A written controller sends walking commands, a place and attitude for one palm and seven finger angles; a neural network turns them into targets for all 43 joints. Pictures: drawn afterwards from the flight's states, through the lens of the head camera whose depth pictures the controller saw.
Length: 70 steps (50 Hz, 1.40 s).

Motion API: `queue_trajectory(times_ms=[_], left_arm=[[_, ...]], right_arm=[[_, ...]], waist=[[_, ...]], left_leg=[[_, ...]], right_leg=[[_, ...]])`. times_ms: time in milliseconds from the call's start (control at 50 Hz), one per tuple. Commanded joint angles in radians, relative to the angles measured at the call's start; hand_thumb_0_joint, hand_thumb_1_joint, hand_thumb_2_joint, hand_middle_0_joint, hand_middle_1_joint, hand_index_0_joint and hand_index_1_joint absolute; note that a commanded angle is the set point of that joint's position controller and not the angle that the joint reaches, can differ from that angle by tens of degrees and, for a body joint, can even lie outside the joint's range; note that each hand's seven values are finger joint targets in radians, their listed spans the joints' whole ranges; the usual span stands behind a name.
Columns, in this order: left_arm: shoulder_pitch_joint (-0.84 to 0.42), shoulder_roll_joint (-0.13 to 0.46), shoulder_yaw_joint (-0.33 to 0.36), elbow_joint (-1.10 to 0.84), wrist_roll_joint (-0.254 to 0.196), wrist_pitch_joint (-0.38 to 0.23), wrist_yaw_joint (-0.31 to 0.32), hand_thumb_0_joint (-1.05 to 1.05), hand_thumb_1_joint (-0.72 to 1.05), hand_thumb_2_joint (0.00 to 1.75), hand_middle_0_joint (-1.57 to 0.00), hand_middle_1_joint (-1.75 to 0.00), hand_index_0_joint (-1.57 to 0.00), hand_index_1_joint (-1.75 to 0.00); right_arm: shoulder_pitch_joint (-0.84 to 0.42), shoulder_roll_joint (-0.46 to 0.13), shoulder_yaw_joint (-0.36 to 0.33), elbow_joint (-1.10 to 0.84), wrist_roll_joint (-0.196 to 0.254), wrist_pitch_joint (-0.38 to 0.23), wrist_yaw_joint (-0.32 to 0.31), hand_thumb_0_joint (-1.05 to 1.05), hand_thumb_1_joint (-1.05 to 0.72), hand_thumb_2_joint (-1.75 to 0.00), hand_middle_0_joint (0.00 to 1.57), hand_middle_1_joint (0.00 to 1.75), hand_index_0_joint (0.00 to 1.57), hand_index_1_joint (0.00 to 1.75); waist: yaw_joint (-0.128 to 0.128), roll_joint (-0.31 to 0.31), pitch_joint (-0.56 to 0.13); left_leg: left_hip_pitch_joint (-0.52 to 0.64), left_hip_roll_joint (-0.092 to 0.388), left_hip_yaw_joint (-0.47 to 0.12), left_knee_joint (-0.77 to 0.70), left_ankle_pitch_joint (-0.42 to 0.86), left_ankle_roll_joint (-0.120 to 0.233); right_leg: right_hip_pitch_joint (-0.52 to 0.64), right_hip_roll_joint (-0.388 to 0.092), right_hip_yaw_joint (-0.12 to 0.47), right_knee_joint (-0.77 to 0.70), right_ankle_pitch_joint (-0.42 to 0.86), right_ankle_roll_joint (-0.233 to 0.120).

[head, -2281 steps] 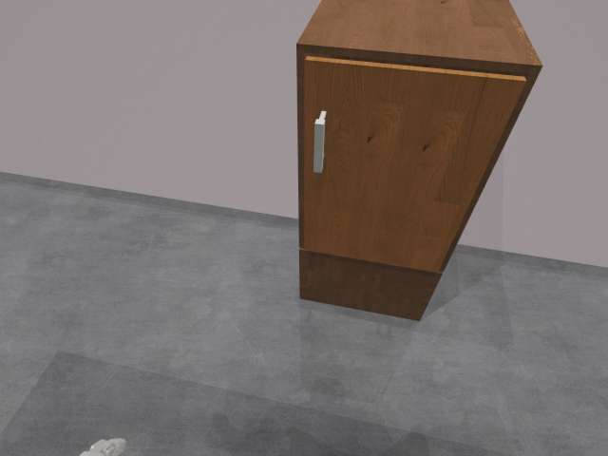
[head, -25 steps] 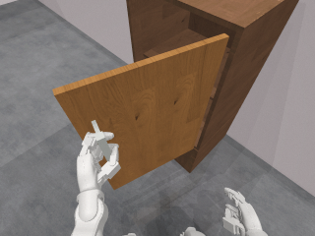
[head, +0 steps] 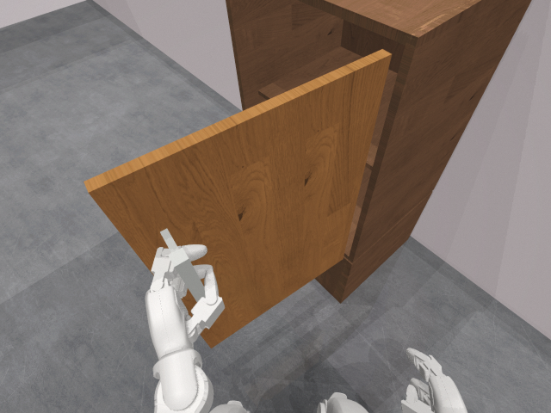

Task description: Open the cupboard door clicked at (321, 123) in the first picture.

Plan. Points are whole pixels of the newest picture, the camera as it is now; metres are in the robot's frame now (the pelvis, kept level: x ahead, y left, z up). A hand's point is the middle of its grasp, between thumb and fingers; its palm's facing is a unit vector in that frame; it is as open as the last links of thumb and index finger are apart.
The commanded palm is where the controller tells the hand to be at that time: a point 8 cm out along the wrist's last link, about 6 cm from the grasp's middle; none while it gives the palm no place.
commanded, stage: open thumb and fingers to let go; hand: left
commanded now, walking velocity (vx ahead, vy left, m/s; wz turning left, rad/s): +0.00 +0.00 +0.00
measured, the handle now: (185, 268) +0.30 +0.14 +0.06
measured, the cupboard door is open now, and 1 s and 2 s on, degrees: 83 84 84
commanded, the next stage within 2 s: slide the hand sideways off the handle in 0.66 s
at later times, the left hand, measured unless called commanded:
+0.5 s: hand (205, 297) +0.26 +0.11 +0.05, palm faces +0.33 -0.94 +0.01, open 14.0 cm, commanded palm +0.22 +0.15 +0.05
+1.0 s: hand (196, 326) +0.23 +0.11 +0.05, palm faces -0.17 -0.98 -0.02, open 16.3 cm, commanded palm +0.21 +0.16 +0.05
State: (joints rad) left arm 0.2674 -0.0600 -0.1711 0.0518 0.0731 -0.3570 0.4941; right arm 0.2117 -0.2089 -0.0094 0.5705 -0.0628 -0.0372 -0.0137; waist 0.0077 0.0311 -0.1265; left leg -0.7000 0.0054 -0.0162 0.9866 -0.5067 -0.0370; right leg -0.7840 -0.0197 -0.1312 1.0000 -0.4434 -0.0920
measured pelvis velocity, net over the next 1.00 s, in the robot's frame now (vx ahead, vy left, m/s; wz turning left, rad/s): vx -0.02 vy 0.06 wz -0.01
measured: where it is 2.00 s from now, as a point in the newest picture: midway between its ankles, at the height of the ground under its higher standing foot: outside the picture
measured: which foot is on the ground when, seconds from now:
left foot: down 0.00-1.00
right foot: down 0.00-1.00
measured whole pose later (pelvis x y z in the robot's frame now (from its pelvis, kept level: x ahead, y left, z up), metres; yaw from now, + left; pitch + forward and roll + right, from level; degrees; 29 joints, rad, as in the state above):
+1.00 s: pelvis -0.02 +0.06 +0.00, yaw -1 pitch +10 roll -1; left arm 0.24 0.10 -0.26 0.00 -0.05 -0.31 0.02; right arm 0.25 -0.24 0.03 0.49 0.00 -0.09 -0.02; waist 0.02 0.06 -0.10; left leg -0.70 -0.03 0.01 1.04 -0.52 0.04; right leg -0.76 -0.05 -0.10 1.00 -0.41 -0.02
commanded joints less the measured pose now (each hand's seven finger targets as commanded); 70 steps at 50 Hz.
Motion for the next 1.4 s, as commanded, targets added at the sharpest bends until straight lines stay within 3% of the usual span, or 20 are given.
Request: queue_trajectory(times_ms=[0,120,220,300,380,620,660,740,760,780,800,860,900,940,980,1060,1160,1240,1280,1380], left_arm=[[-0.131,0.033,0.048,-0.202,-0.029,-0.059,-0.026,0.0,0.27,0.63,-0.35,-1.28,-0.35,-1.28],[-0.171,0.018,0.044,-0.193,-0.06,-0.059,-0.049,0.0,-0.15,0.45,-0.32,-1.24,-0.32,-1.24],[-0.22,0.014,0.032,-0.165,-0.032,-0.061,-0.019,0.0,-0.5,0.3,-0.3,-1.2,-0.3,-1.2],[-0.182,-0.013,0.007,-0.166,-0.012,-0.051,0.0,0.0,-0.5,0.3,-0.28,-1.1,-0.28,-1.1],[-0.219,-0.042,-0.028,-0.164,0.003,-0.039,0.021,0.0,-0.5,0.3,-0.25,-0.9,-0.25,-0.9],[-0.302,-0.075,-0.058,-0.131,0.046,0.002,0.071,0.0,-0.5,0.3,-0.15,-0.3,-0.15,-0.3],[-0.283,-0.087,-0.062,-0.144,0.043,0.011,0.074,0.0,-0.5,0.3,-0.15,-0.3,-0.15,-0.3],[-0.28,-0.136,-0.118,-0.186,0.043,0.019,0.072,0.0,-0.5,0.3,-0.15,-0.3,-0.15,-0.3],[-0.298,-0.023,-0.3,-0.185,0.145,-0.018,-0.124,0.0,-0.5,0.3,-0.15,-0.3,-0.15,-0.3],[-0.328,0.058,-0.207,-0.258,0.113,-0.054,-0.23,0.0,-0.5,0.3,-0.15,-0.3,-0.15,-0.3],[-0.311,0.076,-0.214,-0.258,0.102,-0.067,-0.294,0.0,-0.5,0.3,-0.15,-0.3,-0.15,-0.3],[-0.27,0.058,-0.251,-0.292,0.019,-0.075,-0.468,0.0,-0.5,0.3,-0.15,-0.3,-0.15,-0.3],[-0.248,0.044,-0.215,-0.305,-0.088,-0.048,-0.536,0.0,-0.5,0.3,-0.15,-0.3,-0.15,-0.3],[-0.204,0.051,-0.153,-0.314,-0.151,-0.015,-0.537,0.0,-0.5,0.3,-0.15,-0.3,-0.15,-0.3],[-0.166,0.052,-0.117,-0.32,-0.163,0.008,-0.499,0.0,-0.5,0.3,-0.15,-0.3,-0.15,-0.3],[-0.077,0.104,-0.05,-0.331,-0.104,0.013,-0.412,0.0,-0.5,0.3,-0.15,-0.3,-0.15,-0.3],[0.057,0.153,-0.013,-0.402,-0.069,0.005,-0.398,0.0,-0.5,0.3,-0.15,-0.3,-0.15,-0.3],[0.097,0.162,-0.007,-0.446,-0.082,0.013,-0.417,0.0,-0.5,0.3,-0.15,-0.3,-0.15,-0.3],[0.114,0.171,0.007,-0.458,-0.098,0.012,-0.43,0.0,-0.5,0.3,-0.15,-0.3,-0.15,-0.3],[0.22,0.178,0.038,-0.507,-0.146,-0.015,-0.476,0.0,-0.5,0.3,-0.15,-0.3,-0.15,-0.3]], right_arm=[[-0.071,-0.061,-0.022,-0.162,0.012,-0.064,-0.012,0.0,-0.9,-0.9,0.2,0.3,0.2,0.3],[-0.079,-0.067,-0.019,-0.165,0.014,-0.072,-0.012,0.0,-0.9,-0.9,0.2,0.3,0.2,0.3],[-0.082,-0.07,-0.02,-0.174,0.012,-0.077,-0.004,0.0,-0.9,-0.9,0.2,0.3,0.2,0.3],[-0.073,-0.069,-0.018,-0.189,0.008,-0.074,0.004,0.0,-0.9,-0.9,0.2,0.3,0.2,0.3],[-0.076,-0.072,-0.014,-0.193,0.005,-0.073,0.008,0.0,-0.9,-0.9,0.2,0.3,0.2,0.3],[-0.084,-0.072,-0.006,-0.194,0.0,-0.06,0.01,0.0,-0.9,-0.9,0.2,0.3,0.2,0.3],[-0.079,-0.07,-0.006,-0.198,0.0,-0.057,0.011,0.0,-0.9,-0.9,0.2,0.3,0.2,0.3],[-0.081,-0.07,-0.008,-0.203,0.003,-0.059,0.019,0.0,-0.9,-0.9,0.2,0.3,0.2,0.3],[-0.012,-0.109,-0.005,-0.175,0.002,-0.071,0.023,0.0,-0.9,-0.9,0.2,0.3,0.2,0.3],[-0.01,-0.109,-0.018,-0.196,0.012,-0.072,0.017,0.0,-0.9,-0.9,0.2,0.3,0.2,0.3],[-0.012,-0.108,-0.016,-0.202,0.015,-0.07,0.011,0.0,-0.9,-0.9,0.2,0.3,0.2,0.3],[-0.014,-0.11,-0.009,-0.235,0.04,-0.096,0.004,0.0,-0.9,-0.9,0.2,0.3,0.2,0.3],[-0.028,-0.109,0.0,-0.26,0.061,-0.11,-0.006,0.0,-0.9,-0.9,0.2,0.3,0.2,0.3],[-0.04,-0.114,0.002,-0.282,0.074,-0.121,-0.018,0.0,-0.9,-0.9,0.2,0.3,0.2,0.3],[-0.046,-0.112,0.008,-0.292,0.075,-0.128,-0.016,0.0,-0.9,-0.9,0.2,0.3,0.2,0.3],[-0.023,-0.116,0.002,-0.306,0.061,-0.12,-0.003,0.0,-0.9,-0.9,0.2,0.3,0.2,0.3],[-0.01,-0.111,-0.004,-0.333,0.053,-0.099,0.014,0.0,-0.9,-0.9,0.2,0.3,0.2,0.3],[-0.007,-0.109,0.0,-0.354,0.057,-0.081,0.015,0.0,-0.9,-0.9,0.2,0.3,0.2,0.3],[-0.005,-0.11,0.002,-0.356,0.057,-0.081,0.01,0.0,-0.9,-0.9,0.2,0.3,0.2,0.3],[0.008,-0.111,-0.005,-0.359,0.062,-0.093,0.0,0.0,-0.9,-0.9,0.2,0.3,0.2,0.3]], waist=[[-0.019,-0.174,-0.233],[-0.016,-0.136,-0.203],[-0.016,-0.138,-0.188],[0.001,-0.096,-0.205],[-0.01,-0.091,-0.176],[-0.006,-0.093,-0.193],[0.003,-0.086,-0.213],[-0.01,-0.069,-0.217],[-0.098,-0.103,-0.15],[-0.055,-0.06,-0.244],[-0.046,-0.041,-0.255],[-0.061,-0.047,-0.233],[-0.057,-0.062,-0.184],[-0.043,-0.099,-0.153],[-0.026,-0.086,-0.132],[-0.003,-0.093,-0.15],[0.022,-0.051,-0.189],[0.006,-0.032,-0.151],[-0.001,-0.06,-0.14],[0.0,-0.055,-0.173]], left_leg=[[-0.105,-0.041,-0.001,-0.061,0.133,0.038],[-0.076,-0.04,-0.001,-0.08,0.125,0.043],[-0.062,-0.039,0.001,-0.089,0.107,0.05],[-0.031,-0.04,0.005,-0.11,0.142,0.051],[-0.012,-0.034,-0.003,-0.124,0.138,0.052],[0.001,-0.028,-0.018,-0.138,0.131,0.048],[0.015,-0.027,-0.021,-0.144,0.16,0.045],[0.04,-0.018,-0.027,-0.143,0.193,0.04],[0.039,-0.016,-0.026,-0.113,0.211,0.058],[0.048,-0.017,-0.024,-0.109,0.228,0.06],[0.061,-0.019,-0.028,-0.112,0.236,0.06],[0.066,-0.018,-0.038,-0.116,0.218,0.062],[0.055,-0.02,-0.044,-0.135,0.148,0.062],[0.04,-0.022,-0.049,-0.154,0.093,0.059],[0.031,-0.026,-0.056,-0.164,0.082,0.053],[0.01,-0.024,-0.056,-0.149,0.127,0.045],[0.001,-0.025,-0.032,-0.124,0.193,0.042],[-0.012,-0.023,-0.023,-0.113,0.171,0.044],[-0.029,-0.024,-0.023,-0.105,0.167,0.048],[-0.026,-0.024,-0.021,-0.079,0.217,0.047]], right_leg=[[0.416,-0.085,0.304,-0.284,0.233,0.108],[0.366,-0.069,0.268,-0.287,0.139,0.098],[0.31,-0.054,0.237,-0.282,0.031,0.086],[0.303,-0.033,0.183,-0.243,0.094,0.072],[0.255,-0.016,0.135,-0.218,0.095,0.066],[0.209,0.003,0.089,-0.181,0.069,0.055],[0.225,0.009,0.081,-0.173,0.101,0.05],[0.206,0.013,0.063,-0.153,0.133,0.049],[0.165,-0.002,0.093,-0.144,0.211,0.051],[0.207,-0.009,0.101,-0.128,0.238,0.044],[0.221,-0.007,0.105,-0.122,0.25,0.04],[0.214,-0.006,0.101,-0.127,0.223,0.042],[0.205,0.003,0.088,-0.156,0.142,0.048],[0.2,0.008,0.078,-0.177,0.067,0.053],[0.183,0.008,0.063,-0.16,0.043,0.052],[0.169,0.009,0.057,-0.113,0.072,0.047],[0.197,0.01,0.073,-0.09,0.14,0.039],[0.181,0.014,0.077,-0.096,0.138,0.044],[0.189,0.015,0.081,-0.101,0.143,0.046],[0.199,0.021,0.079,-0.083,0.204,0.051]])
